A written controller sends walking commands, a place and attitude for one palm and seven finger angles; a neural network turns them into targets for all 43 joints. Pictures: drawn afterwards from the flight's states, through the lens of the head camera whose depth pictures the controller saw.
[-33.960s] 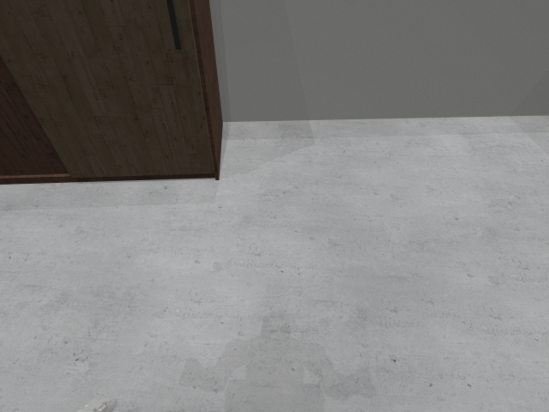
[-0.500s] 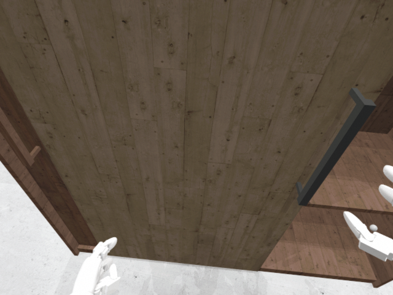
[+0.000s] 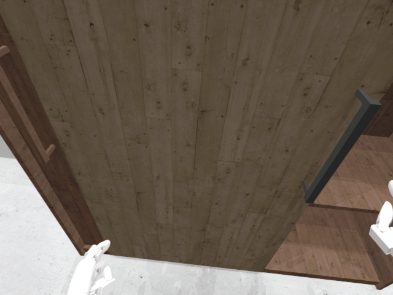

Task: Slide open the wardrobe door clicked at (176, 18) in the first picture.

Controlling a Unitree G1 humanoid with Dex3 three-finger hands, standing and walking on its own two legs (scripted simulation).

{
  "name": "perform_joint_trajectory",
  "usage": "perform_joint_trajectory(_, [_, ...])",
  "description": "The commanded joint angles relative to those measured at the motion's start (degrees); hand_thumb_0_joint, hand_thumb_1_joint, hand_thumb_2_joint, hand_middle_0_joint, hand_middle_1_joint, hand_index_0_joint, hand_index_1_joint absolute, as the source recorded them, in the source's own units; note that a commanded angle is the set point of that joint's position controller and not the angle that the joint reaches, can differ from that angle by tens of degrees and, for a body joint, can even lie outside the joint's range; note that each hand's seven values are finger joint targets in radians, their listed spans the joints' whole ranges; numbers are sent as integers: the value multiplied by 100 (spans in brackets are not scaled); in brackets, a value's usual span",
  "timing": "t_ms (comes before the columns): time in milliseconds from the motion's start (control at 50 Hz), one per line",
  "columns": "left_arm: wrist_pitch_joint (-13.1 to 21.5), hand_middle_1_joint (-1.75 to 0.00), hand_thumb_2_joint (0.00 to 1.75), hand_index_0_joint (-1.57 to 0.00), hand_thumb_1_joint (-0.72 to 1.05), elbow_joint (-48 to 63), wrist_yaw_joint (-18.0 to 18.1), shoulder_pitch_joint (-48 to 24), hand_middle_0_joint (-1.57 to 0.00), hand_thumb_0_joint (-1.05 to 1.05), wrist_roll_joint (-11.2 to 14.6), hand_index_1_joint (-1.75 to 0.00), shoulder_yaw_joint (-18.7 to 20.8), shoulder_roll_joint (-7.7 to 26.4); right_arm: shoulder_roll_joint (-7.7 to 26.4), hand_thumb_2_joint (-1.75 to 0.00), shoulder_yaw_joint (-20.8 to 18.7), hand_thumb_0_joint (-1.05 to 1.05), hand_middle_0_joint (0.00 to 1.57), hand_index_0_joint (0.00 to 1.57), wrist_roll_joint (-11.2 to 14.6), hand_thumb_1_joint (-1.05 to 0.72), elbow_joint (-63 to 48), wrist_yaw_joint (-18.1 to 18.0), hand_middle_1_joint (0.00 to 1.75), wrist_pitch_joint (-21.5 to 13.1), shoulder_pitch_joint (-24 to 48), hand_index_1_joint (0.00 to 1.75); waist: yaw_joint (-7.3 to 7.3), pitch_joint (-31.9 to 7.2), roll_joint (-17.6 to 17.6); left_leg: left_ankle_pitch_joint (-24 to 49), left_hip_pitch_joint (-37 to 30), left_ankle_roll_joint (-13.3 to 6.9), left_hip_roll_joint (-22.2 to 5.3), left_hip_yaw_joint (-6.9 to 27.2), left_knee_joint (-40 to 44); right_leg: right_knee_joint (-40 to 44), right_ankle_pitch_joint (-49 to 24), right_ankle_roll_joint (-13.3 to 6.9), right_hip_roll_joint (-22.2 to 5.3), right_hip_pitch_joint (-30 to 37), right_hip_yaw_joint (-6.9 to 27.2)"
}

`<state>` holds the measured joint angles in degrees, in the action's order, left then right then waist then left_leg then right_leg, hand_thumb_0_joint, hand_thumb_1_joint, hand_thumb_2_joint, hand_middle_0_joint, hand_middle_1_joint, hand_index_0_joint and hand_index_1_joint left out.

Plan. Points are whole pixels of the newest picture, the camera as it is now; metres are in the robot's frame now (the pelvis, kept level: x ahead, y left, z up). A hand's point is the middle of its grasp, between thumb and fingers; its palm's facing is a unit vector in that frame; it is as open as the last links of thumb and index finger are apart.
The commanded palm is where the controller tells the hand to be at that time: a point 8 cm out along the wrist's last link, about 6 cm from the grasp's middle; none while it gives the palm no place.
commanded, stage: draw the hand back to the body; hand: right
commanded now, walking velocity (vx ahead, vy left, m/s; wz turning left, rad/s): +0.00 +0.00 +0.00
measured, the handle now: (331, 154) +0.39 -0.31 +0.11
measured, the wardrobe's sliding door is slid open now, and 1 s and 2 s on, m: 0.57 0.57 0.57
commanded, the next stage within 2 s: step back with the hand held close in 0.04 s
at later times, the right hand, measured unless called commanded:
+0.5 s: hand (372, 230) +0.19 -0.27 +0.15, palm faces +0.31 +0.82 -0.48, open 7.4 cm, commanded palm +0.12 -0.32 +0.17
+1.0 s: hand out of the picture +0.09 -0.30 +0.16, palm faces +0.53 +0.74 -0.41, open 7.4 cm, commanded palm +0.01 -0.34 +0.17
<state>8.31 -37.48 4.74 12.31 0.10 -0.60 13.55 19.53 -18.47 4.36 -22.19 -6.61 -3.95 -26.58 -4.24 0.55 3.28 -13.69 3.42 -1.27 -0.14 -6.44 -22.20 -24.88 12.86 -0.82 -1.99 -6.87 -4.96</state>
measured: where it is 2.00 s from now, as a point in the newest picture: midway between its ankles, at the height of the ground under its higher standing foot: outside the picture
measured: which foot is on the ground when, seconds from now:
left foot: down 0.00-1.00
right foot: down 0.00-1.00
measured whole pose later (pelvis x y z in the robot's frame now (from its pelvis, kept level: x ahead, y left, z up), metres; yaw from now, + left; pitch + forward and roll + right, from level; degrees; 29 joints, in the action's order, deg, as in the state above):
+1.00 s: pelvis -0.10 -0.03 -0.03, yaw -5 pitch -3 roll +3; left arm 8.6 -32.1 3.9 11.4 -0.4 -1.0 11.1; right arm 21.6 -25.3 -0.2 -29.8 -6.5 -14.2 -23.2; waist -2.1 4.9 -0.5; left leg -13.9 19.9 1.4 1.8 1.2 -36.6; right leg -39.8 14.3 -4.3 -0.9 -26.4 -3.1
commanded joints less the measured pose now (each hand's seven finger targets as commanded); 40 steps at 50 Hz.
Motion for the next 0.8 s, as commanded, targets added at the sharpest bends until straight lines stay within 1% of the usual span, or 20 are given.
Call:
perform_joint_trajectory(0, [349,-30,90,-20,90,964,68,-908,-20,0,30,-30,208,557,1121,-90,-689,0,20,20,36,-90,-1180,-95,30,-427,664,30,19,0,-51,253,604,34,-150,506,646,396,-338,-118,30,214,355])
perform_joint_trajectory(100, [314,-30,90,-20,90,957,67,-920,-20,0,26,-30,224,551,1106,-90,-742,0,20,20,66,-90,-960,-49,30,-443,536,30,-10,-22,-354,240,541,70,-153,516,673,429,-359,-136,38,218,327])
perform_joint_trajectory(140, [317,-30,90,-20,90,966,68,-967,-20,0,35,-30,230,565,1227,-90,-794,0,20,20,70,-90,-1192,-49,30,-471,806,30,-2,-121,-153,308,498,66,-172,578,715,425,-402,-154,47,309,316])
perform_joint_trajectory(160, [168,-30,90,-20,90,1207,30,-940,-20,0,57,-30,170,616,1930,-90,-1519,0,20,20,-13,-90,-1747,-111,30,-735,1650,30,155,385,-276,571,1131,138,-497,1322,1067,116,-37,-234,-52,-208,352])
perform_joint_trajectory(180, [58,-30,90,-20,90,1019,20,-857,-20,0,21,-30,153,478,1424,-90,-1132,0,20,20,-27,-90,-1161,-63,30,-750,1002,30,223,319,-656,780,1180,128,-683,1319,1057,-111,-87,-225,-34,-225,393])
perform_joint_trajectory(200, [-17,-30,90,-20,90,1072,-10,-845,-20,0,10,-30,165,468,1229,-90,-948,0,20,20,-75,-90,-1035,-38,30,-704,655,30,202,235,-813,1126,1187,182,-753,1323,994,-221,-221,-216,-30,-205,343])
perform_joint_trajectory(240, [-134,-30,90,-20,90,1154,-22,-824,-20,0,6,-30,183,509,1143,-90,-870,0,20,20,-103,-90,-1066,-33,30,-717,454,30,212,-203,-701,1864,899,210,-780,1156,665,-200,-665,-190,-75,-145,313])
perform_joint_trajectory(260, [-187,-30,90,-20,90,1205,-30,-783,-20,0,15,-30,218,553,1069,-90,-803,0,20,20,-105,-90,-1120,-38,30,-718,335,30,227,-429,-491,1968,798,212,-762,1098,499,-162,-829,-173,-114,-132,292])
perform_joint_trajectory(320, [-291,-30,90,-20,90,1364,-13,-802,-20,0,28,-30,253,605,1252,-90,-985,0,20,20,-86,-90,-1505,-97,30,-739,-51,30,221,-862,5,2147,616,240,-611,911,149,-14,-1429,-180,-219,-34,314])
perform_joint_trajectory(400, [-441,-30,90,-20,90,1573,1,-776,-20,0,52,-30,273,566,1522,-90,-1286,0,20,20,-64,-90,-1909,-150,30,-782,-285,30,240,-961,-418,2032,447,178,-468,855,-84,21,-1527,-183,-299,-435,483])
perform_joint_trajectory(420, [-454,-30,90,-20,90,1590,23,-796,-20,0,40,-30,287,589,1709,-90,-1479,0,20,20,-61,-90,-2001,-172,30,-793,-336,30,229,-1040,-384,2047,357,162,-440,855,-170,51,-1550,-191,-315,-490,556])
perform_joint_trajectory(440, [-468,-30,90,-20,90,1625,27,-776,-20,0,58,-30,276,549,1601,-90,-1417,0,20,20,-51,-90,-2012,-173,30,-814,-411,30,241,-1006,-357,1979,326,159,-412,831,-247,91,-1511,-203,-361,-622,603])
perform_joint_trajectory(520, [-397,-30,90,-20,90,1687,39,-732,-20,0,41,-30,316,676,1624,-90,-1533,0,20,20,-75,-90,-2146,-187,30,-906,-552,30,214,-945,298,1505,-16,196,-162,734,-679,469,-870,-327,-562,-1346,914])
perform_joint_trajectory(540, [-367,-30,90,-20,90,1690,34,-696,-20,0,55,-30,304,646,1556,-90,-1506,0,20,20,-86,-90,-2079,-183,30,-921,-596,30,217,-885,329,1359,-77,203,-117,707,-853,570,-599,-367,-652,-1554,956])
perform_joint_trajectory(600, [-239,-30,90,-20,90,1672,26,-617,-20,0,56,-30,330,735,1402,-90,-1446,0,20,20,-156,-90,-2059,-173,30,-988,-429,30,250,-662,578,916,-402,213,8,652,-1324,935,899,-501,-856,-2486,1157])
perform_joint_trajectory(660, [-76,-30,90,-20,90,1611,32,-549,-20,0,63,-30,355,749,1392,-90,-1514,0,20,20,-230,-90,-1963,-174,30,-1078,-372,30,270,-538,556,681,-480,250,94,675,-1625,1112,1833,-623,-1045,-2943,1395])
perform_joint_trajectory(700, [-1,-30,90,-20,90,1570,21,-494,-20,0,71,-30,365,756,1329,-90,-1475,0,20,20,-254,-90,-1962,-155,30,-1128,-291,30,306,-480,313,689,-381,247,114,773,-1618,984,2076,-623,-1021,-3043,1424])
perform_joint_trajectory(720, [50,-30,90,-20,90,1559,21,-503,-20,0,53,-30,380,772,1434,-90,-1572,0,20,20,-272,-90,-2064,-151,30,-1172,-220,30,302,-584,298,711,-416,251,144,835,-1612,947,2117,-636,-996,-3017,1461])
perform_joint_trajectory(740, [83,-30,90,-20,90,1522,26,-455,-20,0,62,-30,359,721,1332,-90,-1474,0,20,20,-252,-90,-2026,-142,30,-1204,-191,30,325,-551,164,815,-229,234,85,899,-1513,795,1959,-598,-926,-2876,1390])
perform_joint_trajectory(780, [150,-30,90,-20,90,1490,23,-457,-20,0,43,-30,370,743,1259,-90,-1369,0,20,20,-285,-90,-2132,-121,30,-1270,94,30,362,-491,211,721,-33,205,100,1049,-1478,754,2214,-564,-858,-2853,1403])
